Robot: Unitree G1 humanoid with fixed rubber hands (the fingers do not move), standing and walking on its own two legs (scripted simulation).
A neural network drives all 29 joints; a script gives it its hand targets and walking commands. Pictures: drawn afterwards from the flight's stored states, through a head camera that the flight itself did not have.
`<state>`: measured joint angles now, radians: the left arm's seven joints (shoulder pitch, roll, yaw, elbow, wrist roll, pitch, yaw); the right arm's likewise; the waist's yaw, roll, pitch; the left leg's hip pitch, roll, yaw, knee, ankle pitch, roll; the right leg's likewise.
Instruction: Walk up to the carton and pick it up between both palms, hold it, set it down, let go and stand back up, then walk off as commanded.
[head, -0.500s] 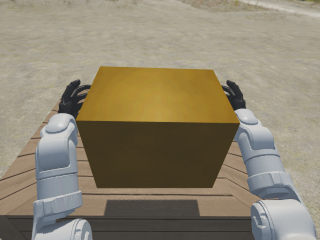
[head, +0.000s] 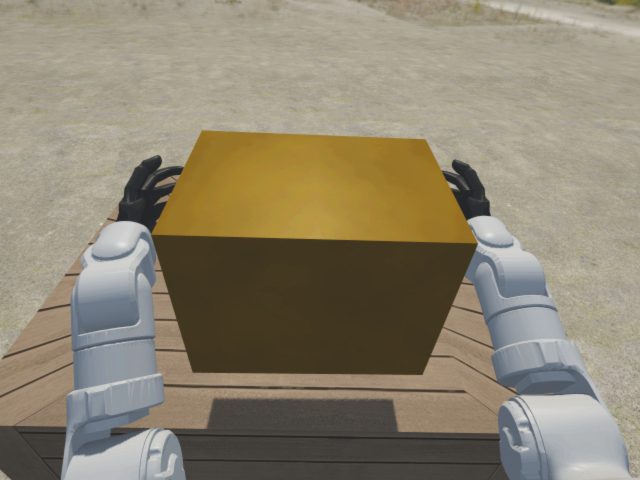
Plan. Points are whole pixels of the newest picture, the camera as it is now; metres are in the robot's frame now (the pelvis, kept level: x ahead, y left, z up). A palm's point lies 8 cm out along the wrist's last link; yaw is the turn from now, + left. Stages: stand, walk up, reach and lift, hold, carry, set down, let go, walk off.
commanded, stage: hold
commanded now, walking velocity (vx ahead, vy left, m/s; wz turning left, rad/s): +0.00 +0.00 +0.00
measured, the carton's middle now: (312, 252) +0.38 +0.00 +0.15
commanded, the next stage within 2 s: none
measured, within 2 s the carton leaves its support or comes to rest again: neither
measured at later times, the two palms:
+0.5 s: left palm (140, 223) +0.35 +0.20 +0.22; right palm (471, 219) +0.36 -0.19 +0.21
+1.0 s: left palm (142, 225) +0.35 +0.20 +0.21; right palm (471, 222) +0.37 -0.19 +0.21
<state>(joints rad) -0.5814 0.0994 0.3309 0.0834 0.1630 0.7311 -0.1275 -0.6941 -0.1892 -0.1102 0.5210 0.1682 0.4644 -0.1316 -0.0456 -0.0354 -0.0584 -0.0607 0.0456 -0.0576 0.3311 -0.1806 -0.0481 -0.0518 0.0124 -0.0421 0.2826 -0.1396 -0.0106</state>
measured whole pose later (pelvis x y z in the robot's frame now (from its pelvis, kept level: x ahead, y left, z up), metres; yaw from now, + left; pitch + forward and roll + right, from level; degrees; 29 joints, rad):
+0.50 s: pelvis +0.00 +0.00 +0.00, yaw +0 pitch -5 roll -1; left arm -0.59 0.10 0.33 0.11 0.16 0.72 -0.13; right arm -0.71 -0.20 -0.10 0.54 0.17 0.47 -0.13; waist -0.05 -0.03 -0.06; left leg -0.06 0.05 -0.06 0.33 -0.18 -0.05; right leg -0.04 0.01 -0.04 0.27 -0.14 -0.01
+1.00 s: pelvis +0.00 +0.00 +0.00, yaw +0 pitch -6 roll -1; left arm -0.58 0.10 0.33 0.08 0.17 0.74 -0.13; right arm -0.70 -0.20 -0.09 0.53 0.18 0.47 -0.13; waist -0.05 -0.03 -0.05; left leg -0.05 0.05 -0.06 0.33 -0.19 -0.05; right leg -0.03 0.02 -0.04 0.27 -0.14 -0.01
